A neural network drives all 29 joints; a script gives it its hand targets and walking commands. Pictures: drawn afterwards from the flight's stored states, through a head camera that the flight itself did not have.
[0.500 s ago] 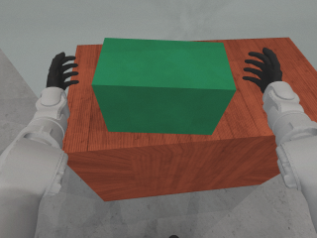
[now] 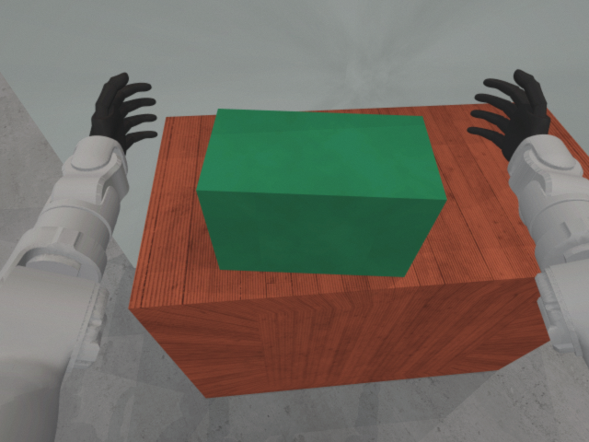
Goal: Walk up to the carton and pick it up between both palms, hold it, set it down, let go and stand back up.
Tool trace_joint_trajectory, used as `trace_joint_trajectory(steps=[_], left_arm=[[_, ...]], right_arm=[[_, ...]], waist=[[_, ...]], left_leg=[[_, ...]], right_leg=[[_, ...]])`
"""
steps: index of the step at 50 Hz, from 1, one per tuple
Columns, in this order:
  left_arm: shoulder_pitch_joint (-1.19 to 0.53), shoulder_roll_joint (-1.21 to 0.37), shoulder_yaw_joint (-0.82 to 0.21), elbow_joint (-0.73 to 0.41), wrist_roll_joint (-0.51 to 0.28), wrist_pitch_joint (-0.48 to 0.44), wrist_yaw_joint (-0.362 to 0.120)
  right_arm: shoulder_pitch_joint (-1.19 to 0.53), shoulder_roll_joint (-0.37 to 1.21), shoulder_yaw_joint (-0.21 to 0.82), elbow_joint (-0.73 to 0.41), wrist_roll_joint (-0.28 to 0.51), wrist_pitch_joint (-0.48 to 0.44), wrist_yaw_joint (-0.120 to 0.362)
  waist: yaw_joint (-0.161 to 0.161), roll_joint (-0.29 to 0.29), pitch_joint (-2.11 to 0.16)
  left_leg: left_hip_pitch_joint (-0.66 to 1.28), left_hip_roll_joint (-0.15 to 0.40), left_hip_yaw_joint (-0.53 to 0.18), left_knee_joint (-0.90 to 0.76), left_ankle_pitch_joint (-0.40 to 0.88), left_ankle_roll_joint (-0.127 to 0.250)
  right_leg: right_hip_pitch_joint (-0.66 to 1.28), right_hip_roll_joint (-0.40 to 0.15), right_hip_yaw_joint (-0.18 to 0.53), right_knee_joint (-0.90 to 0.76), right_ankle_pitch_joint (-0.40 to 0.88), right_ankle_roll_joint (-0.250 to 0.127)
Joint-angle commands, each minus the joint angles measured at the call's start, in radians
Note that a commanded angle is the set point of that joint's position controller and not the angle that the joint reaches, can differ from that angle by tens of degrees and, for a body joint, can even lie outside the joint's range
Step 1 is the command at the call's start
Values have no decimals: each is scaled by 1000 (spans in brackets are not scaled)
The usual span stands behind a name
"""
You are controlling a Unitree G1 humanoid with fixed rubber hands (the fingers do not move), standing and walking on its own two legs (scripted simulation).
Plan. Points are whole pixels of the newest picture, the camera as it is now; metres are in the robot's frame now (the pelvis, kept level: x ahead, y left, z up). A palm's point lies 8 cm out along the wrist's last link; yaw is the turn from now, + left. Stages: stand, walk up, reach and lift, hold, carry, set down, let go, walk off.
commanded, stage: set down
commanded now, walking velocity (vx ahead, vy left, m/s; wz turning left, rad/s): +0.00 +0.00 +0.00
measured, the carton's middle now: (315, 197) +0.50 -0.02 +0.03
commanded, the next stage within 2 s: none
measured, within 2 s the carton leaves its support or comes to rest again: neither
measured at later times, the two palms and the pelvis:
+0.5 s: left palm (112, 161) +0.44 +0.23 +0.16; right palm (533, 166) +0.43 -0.27 +0.16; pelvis -0.02 +0.00 +0.01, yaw -1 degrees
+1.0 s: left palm (116, 250) +0.36 +0.24 +0.08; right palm (544, 261) +0.35 -0.29 +0.09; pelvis +0.01 +0.00 +0.02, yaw +0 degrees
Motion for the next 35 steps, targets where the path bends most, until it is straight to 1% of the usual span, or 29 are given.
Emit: trace_joint_trajectory(steps=[1,2,3,4,8,10,11,13,15,16,18,19,20,22,23,26,28,29,32,33,35], left_arm=[[-394,100,61,-180,70,121,0],[-390,100,69,-197,72,134,0],[-387,106,84,-208,80,144,1],[-383,114,93,-204,85,152,0],[-390,132,114,-218,87,141,5],[-368,122,113,-215,90,124,7],[-382,134,115,-201,88,117,7],[-360,133,118,-186,87,104,5],[-363,132,116,-175,83,90,6],[-361,124,112,-189,79,84,6],[-353,130,125,-213,86,76,9],[-348,132,129,-255,92,70,12],[-340,126,131,-272,92,69,13],[-264,115,156,-300,107,69,8],[-218,106,165,-314,118,72,3],[-85,98,214,-364,157,90,-16],[-50,102,232,-436,167,97,-22],[-5,99,247,-469,181,100,-23],[90,77,265,-583,196,101,-23],[127,71,275,-611,202,103,-24],[203,52,280,-659,204,99,-27]], right_arm=[[-351,-270,-18,-38,24,58,28],[-349,-264,-18,-59,24,69,31],[-350,-259,-20,-86,19,78,33],[-355,-254,-17,-101,17,90,36],[-345,-221,-15,-160,8,114,44],[-317,-195,-5,-166,6,121,46],[-322,-192,-12,-156,-4,127,46],[-298,-173,-6,-155,-6,135,45],[-292,-169,-26,-152,-19,135,38],[-290,-168,-33,-172,-28,131,36],[-285,-179,-64,-214,-53,119,26],[-275,-185,-84,-249,-63,108,20],[-264,-188,-100,-266,-75,102,14],[-206,-187,-113,-304,-94,85,3],[-170,-183,-116,-317,-98,77,-3],[-64,-190,-143,-336,-113,62,-27],[-27,-195,-178,-365,-123,54,-39],[10,-189,-185,-394,-128,49,-42],[102,-183,-223,-478,-147,30,-46],[134,-174,-227,-502,-152,27,-43],[209,-154,-233,-533,-152,22,-40]], waist=[[-19,46,-477],[-17,34,-467],[-6,23,-461],[1,-4,-439],[32,-33,-417],[34,-47,-397],[33,-59,-390],[35,-71,-352],[31,-69,-345],[25,-63,-356],[17,-53,-389],[10,-43,-422],[4,-34,-441],[5,-42,-465],[-1,-47,-463],[-8,-37,-439],[-24,-25,-419],[-25,-22,-409],[-46,-2,-384],[-42,0,-367],[-47,4,-310]], left_leg=[[462,-4,-13,-50,489,-43],[450,-8,-13,-66,464,-34],[432,-12,-9,-82,440,-24],[406,-13,-10,-101,402,-11],[328,-23,-3,-149,270,17],[293,-25,-2,-167,219,29],[274,-28,1,-173,171,35],[254,-28,2,-183,125,43],[244,-28,1,-189,86,43],[242,-27,1,-186,83,44],[251,-29,5,-175,96,38],[273,-29,6,-170,118,32],[289,-31,6,-162,136,25],[321,-34,12,-152,190,15],[330,-36,14,-152,213,10],[365,-40,19,-162,274,1],[396,-45,17,-166,312,-10],[428,-47,19,-164,337,-13],[493,-46,12,-162,383,-25],[507,-49,9,-162,396,-26],[525,-51,7,-170,398,-26]], right_leg=[[331,60,21,-41,338,30],[359,56,27,-47,333,36],[385,53,35,-52,328,38],[413,48,42,-61,310,42],[480,24,68,-83,216,50],[514,14,84,-92,174,50],[517,7,88,-98,130,50],[519,-1,100,-107,72,50],[508,-10,103,-115,19,46],[509,-9,101,-108,17,44],[522,-6,99,-100,34,41],[521,-4,96,-99,54,39],[523,-1,91,-95,72,38],[553,8,83,-85,143,42],[584,13,79,-84,178,43],[661,24,73,-89,249,45],[665,33,63,-100,273,40],[665,36,64,-104,287,40],[655,48,50,-117,313,32],[660,49,51,-122,315,28],[660,49,48,-130,311,25]])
